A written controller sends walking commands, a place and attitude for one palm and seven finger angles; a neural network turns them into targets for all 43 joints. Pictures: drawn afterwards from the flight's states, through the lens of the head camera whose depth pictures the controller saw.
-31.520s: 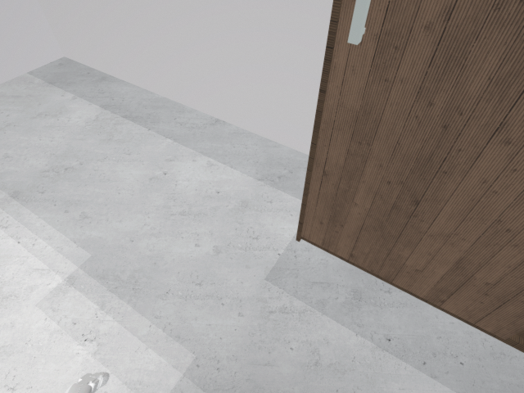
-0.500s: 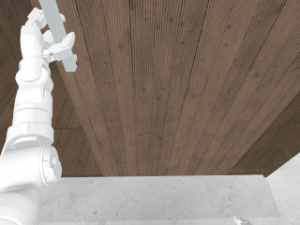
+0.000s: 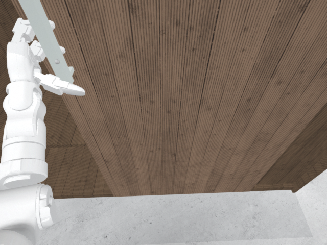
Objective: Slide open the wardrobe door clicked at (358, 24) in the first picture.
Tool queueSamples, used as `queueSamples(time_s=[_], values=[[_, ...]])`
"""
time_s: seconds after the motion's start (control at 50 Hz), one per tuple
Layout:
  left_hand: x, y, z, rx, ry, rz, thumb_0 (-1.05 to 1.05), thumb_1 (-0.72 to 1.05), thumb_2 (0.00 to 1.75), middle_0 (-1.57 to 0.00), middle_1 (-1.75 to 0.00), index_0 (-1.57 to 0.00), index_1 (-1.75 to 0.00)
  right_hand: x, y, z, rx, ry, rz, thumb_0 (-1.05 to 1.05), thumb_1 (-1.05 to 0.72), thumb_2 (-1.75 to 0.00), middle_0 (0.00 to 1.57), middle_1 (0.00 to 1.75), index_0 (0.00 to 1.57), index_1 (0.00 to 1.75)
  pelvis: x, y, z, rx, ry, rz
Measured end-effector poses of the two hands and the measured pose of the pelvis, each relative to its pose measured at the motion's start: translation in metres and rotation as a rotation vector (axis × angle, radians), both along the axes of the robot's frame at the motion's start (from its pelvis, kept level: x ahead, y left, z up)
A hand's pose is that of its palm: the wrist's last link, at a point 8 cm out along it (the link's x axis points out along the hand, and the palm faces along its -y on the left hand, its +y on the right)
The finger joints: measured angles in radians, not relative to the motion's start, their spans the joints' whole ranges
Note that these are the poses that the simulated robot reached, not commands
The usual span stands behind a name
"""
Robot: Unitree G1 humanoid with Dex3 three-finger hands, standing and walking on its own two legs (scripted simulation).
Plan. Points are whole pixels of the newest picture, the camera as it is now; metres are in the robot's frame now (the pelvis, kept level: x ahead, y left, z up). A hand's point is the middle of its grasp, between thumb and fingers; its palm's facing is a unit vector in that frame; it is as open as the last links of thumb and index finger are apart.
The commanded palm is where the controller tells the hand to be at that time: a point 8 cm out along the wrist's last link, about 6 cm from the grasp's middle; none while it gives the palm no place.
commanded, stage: slip the hand off the handle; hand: left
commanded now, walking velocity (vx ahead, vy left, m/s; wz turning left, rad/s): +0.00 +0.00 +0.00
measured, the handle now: (53, 39) +0.46 +0.26 +0.27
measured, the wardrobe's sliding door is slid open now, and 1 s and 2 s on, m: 0.51 0.51 0.51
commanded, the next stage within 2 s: draw the hand back to the body in 1.32 s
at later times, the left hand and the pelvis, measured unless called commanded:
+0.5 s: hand (19, 68) +0.40 +0.32 +0.24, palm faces +0.41 -0.90 -0.16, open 14.7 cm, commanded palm +0.37 +0.35 +0.24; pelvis +0.02 +0.00 +0.00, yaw +0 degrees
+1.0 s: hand out of the picture +0.34 +0.33 +0.24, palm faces +0.38 -0.92 -0.13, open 14.7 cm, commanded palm +0.30 +0.36 +0.24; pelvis +0.02 +0.02 +0.00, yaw -1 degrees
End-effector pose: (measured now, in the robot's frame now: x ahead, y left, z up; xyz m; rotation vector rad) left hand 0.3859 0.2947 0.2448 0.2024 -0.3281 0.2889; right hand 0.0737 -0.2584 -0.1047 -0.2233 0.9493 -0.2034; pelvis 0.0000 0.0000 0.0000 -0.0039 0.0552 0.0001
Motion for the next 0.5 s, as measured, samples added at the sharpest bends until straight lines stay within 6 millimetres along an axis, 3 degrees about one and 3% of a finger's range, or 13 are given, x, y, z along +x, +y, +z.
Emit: queueSamples(time_s=[0.16,0.26,0.36,0.5], values=[[0.001,0.003,0.001,-0.003,0.007,-0.009,-0.01,-0.55,0.2,-0.45,-1.28,-0.26,-1.16,0.062,0.016,0.011,0.022,-0.124,0.046,0.01,-0.9,-0.89,0.2,0.3,0.2,0.3,0.013,0.004,0.0,0.003,0.005,0.0],[0.002,0.012,0.002,-0.02,0.03,-0.001,-0.01,-0.56,0.2,-0.49,-1.28,-0.26,-1.16,0.084,0.019,0.019,0.024,-0.178,0.05,0.01,-0.9,-0.89,0.2,0.3,0.2,0.3,0.017,0.004,0.0,0.004,0.008,-0.004],[-0.006,0.034,-0.002,-0.031,0.057,0.066,-0.01,-0.55,0.2,-0.44,-1.25,-0.26,-1.16,0.085,0.016,0.021,0.016,-0.175,0.044,0.01,-0.9,-0.89,0.2,0.3,0.2,0.3,0.019,0.003,0.0,0.005,0.011,-0.008],[-0.026,0.068,-0.003,-0.004,0.05,0.121,-0.01,-0.55,0.2,-0.33,-1.19,-0.26,-1.15,0.061,0.007,0.013,-0.018,-0.083,0.038,0.01,-0.9,-0.89,0.2,0.3,0.2,0.3,0.017,0.002,-0.001,-0.001,0.011,0.005]])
